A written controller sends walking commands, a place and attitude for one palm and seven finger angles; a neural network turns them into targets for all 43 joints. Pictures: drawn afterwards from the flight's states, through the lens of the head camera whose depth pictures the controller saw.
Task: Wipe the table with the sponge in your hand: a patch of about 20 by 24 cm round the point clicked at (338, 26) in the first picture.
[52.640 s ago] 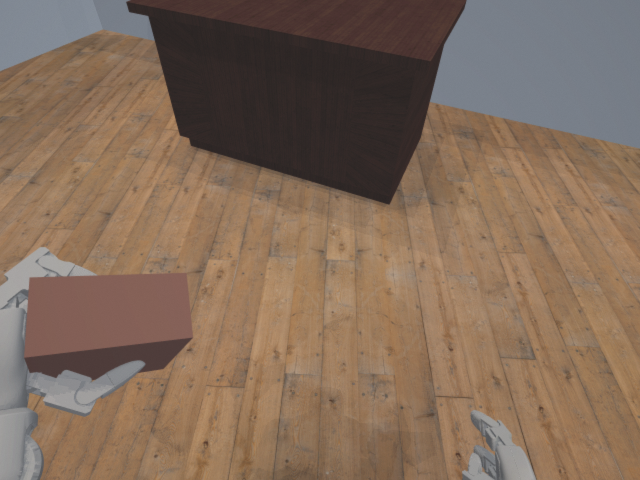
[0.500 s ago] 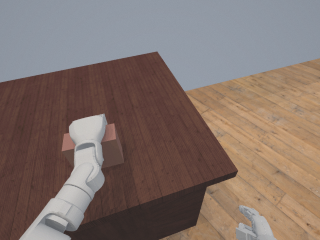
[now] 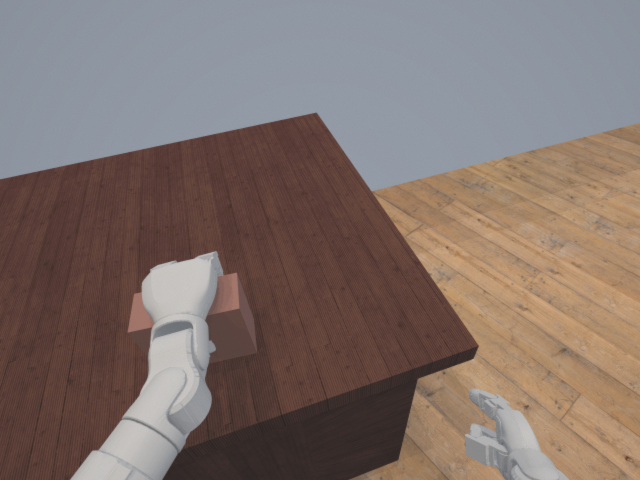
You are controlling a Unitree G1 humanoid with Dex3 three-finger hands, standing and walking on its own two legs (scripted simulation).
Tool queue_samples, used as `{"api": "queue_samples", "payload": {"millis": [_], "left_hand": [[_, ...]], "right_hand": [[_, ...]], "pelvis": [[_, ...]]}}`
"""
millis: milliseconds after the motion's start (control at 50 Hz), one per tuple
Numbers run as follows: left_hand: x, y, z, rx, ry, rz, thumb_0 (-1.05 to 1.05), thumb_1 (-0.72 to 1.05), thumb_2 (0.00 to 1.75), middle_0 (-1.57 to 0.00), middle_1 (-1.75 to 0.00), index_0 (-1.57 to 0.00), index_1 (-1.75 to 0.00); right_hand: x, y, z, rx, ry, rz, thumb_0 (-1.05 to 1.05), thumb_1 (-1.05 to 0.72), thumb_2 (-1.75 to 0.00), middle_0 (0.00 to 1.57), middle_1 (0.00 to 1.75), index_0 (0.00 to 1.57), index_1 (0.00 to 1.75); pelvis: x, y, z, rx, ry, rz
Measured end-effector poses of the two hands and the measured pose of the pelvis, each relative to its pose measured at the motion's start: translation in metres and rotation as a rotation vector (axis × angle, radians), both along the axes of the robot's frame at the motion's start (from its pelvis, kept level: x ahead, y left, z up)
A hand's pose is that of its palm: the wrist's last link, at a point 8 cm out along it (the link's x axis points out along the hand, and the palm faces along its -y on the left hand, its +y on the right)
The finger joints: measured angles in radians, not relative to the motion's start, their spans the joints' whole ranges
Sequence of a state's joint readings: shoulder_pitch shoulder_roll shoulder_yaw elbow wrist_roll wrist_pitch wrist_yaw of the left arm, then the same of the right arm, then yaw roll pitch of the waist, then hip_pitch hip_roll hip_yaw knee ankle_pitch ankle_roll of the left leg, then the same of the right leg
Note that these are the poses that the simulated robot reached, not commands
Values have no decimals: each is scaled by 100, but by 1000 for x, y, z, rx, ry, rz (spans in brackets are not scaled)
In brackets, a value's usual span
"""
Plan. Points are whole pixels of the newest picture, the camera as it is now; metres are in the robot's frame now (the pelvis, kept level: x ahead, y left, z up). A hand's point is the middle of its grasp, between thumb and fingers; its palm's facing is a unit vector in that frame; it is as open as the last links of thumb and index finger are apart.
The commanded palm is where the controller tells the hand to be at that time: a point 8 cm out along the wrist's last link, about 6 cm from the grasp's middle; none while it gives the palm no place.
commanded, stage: wipe back along the middle lane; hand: left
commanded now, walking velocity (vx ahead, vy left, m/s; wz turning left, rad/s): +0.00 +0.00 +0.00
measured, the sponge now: (202, 331) +0.31 +0.22 +0.01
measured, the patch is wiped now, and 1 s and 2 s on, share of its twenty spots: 0.80 0.80 0.85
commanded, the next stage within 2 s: slide across to the third lane in 0.38 s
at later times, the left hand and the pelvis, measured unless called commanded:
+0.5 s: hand (201, 344) +0.26 +0.19 +0.06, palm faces +0.06 -0.10 -0.99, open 10.1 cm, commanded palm +0.22 +0.17 +0.09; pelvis -0.01 -0.01 +0.00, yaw -1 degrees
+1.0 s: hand (232, 339) +0.27 +0.15 +0.06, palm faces +0.03 -0.08 -1.00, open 10.1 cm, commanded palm +0.24 +0.12 +0.10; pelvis -0.03 -0.02 +0.00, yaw +1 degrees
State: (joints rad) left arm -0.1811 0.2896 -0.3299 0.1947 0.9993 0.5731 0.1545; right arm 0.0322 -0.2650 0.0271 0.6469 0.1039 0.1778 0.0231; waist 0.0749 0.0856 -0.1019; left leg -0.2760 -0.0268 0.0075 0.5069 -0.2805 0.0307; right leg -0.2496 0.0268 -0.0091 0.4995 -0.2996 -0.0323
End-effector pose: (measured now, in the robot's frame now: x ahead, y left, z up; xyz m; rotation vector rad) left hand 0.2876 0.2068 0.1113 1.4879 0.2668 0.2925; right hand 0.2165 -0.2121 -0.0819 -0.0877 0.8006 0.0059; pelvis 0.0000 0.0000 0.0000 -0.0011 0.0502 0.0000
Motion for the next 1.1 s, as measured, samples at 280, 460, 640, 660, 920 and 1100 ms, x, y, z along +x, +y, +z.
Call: {"api": "queue_samples", "payload": {"millis": [280, 460, 640, 660, 920, 1100], "left_hand": [[-33, -12, 0, -35, -33, -14, 1, -48, 104, -62, -143, -70, -137], [-48, -20, 0, -37, -31, -19, 1, -47, 104, -62, -143, -70, -137], [-48, -26, 0, -26, -4, -6, 1, -48, 104, -63, -142, -71, -136], [-47, -27, 0, -24, 0, -6, 1, -48, 104, -63, -142, -71, -136], [-40, -53, 1, -19, 4, -66, 0, -50, 104, -66, -139, -74, -133], [-38, -65, 1, -14, 2, -66, 0, -50, 104, -67, -139, -75, -133]], "right_hand": [[8, 6, 9, 29, -46, 33, 1, -91, -90, 19, 30, 20, 30], [4, 7, 10, 50, -67, 43, 1, -91, -90, 19, 30, 20, 30], [-3, 2, 8, 37, -64, 43, 1, -91, -90, 19, 30, 20, 30], [-3, 1, 7, 36, -63, 43, 1, -91, -90, 19, 30, 20, 30], [-9, 2, 0, 55, -53, 60, 2, -91, -90, 19, 30, 20, 30], [-11, 0, 2, 66, -57, 68, 2, -91, -90, 19, 30, 20, 30]], "pelvis": [[-3, -3, -1, 3, -28, -9], [-10, -6, -2, 6, -43, -12], [-18, -11, -2, 8, -53, -2], [-19, -12, -2, 9, -54, 0], [-25, -19, -2, 13, -60, 12], [-29, -23, -2, 14, -65, 16]]}}
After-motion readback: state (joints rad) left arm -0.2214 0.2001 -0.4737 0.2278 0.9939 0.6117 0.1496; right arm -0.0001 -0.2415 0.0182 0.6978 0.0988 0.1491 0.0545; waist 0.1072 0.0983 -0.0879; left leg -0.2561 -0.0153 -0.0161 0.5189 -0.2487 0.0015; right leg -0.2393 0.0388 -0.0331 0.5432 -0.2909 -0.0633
